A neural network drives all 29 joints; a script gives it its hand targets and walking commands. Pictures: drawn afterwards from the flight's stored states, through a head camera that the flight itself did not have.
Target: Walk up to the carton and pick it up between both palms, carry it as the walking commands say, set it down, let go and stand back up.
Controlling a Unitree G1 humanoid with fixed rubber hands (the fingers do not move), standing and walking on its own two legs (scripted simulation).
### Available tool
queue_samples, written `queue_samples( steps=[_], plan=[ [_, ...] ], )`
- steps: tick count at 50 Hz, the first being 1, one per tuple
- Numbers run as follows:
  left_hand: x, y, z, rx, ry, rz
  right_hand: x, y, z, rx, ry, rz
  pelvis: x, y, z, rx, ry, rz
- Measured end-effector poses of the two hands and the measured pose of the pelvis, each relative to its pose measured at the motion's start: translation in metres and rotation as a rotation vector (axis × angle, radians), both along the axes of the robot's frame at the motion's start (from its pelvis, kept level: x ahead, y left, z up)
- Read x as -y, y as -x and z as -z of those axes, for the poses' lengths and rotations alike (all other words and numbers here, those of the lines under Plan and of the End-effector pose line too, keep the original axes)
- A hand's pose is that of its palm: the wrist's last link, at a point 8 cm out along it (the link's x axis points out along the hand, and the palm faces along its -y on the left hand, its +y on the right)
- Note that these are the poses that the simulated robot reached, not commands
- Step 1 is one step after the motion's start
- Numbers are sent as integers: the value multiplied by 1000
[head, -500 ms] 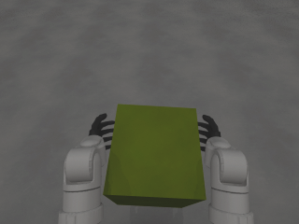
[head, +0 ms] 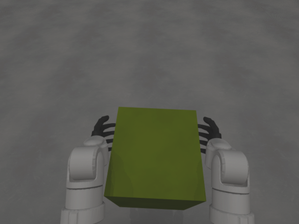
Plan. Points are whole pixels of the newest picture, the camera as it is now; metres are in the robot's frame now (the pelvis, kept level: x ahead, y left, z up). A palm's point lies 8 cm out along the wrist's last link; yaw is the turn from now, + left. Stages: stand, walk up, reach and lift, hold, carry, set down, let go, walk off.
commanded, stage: carry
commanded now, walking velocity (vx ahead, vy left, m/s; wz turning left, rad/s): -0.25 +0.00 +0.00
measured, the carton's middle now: (154, 163) +0.28 -0.01 -0.02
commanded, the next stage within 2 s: none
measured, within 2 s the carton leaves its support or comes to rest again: neither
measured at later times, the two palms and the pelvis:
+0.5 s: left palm (91, 165) +0.23 +0.13 +0.09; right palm (218, 162) +0.23 -0.15 +0.09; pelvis -0.06 +0.00 +0.00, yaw +1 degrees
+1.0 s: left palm out of the picture +0.07 +0.11 +0.10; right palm out of the picture +0.06 -0.17 +0.09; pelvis -0.21 -0.02 +0.00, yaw +0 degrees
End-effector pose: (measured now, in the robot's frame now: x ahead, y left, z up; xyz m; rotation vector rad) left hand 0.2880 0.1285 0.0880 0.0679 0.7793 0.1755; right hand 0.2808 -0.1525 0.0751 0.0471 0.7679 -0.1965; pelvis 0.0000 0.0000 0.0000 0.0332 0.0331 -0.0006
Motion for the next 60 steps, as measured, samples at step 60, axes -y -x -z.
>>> queue_samples(
  steps=[60],
  plan=[
    [43,260,-25,30,-39,10,36,267,-26,46,44,66,33,265,-3,25,5,-16]
  ],
)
